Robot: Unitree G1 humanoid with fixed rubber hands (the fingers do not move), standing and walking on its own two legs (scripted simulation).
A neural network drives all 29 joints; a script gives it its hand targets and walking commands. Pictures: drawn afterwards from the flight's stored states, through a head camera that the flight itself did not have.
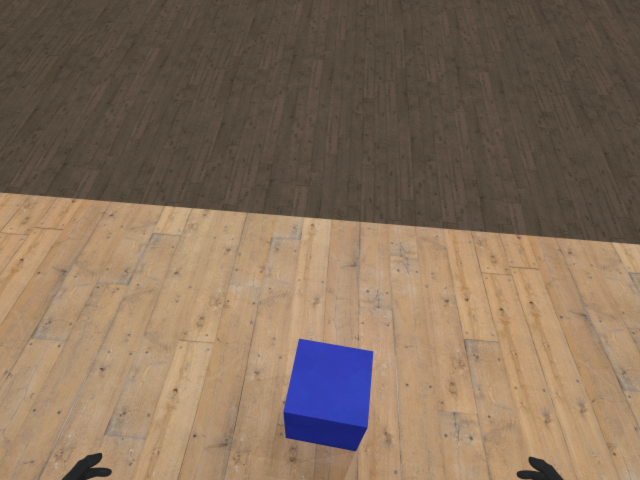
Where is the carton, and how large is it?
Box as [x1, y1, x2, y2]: [283, 339, 372, 450]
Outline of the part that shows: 299,339 283,411 286,437 355,450 367,427 372,351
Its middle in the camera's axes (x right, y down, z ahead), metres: +0.03 +0.45 +1.11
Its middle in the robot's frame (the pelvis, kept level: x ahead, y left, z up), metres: +0.44 -0.05 -0.66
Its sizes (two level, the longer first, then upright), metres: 0.210 0.200 0.250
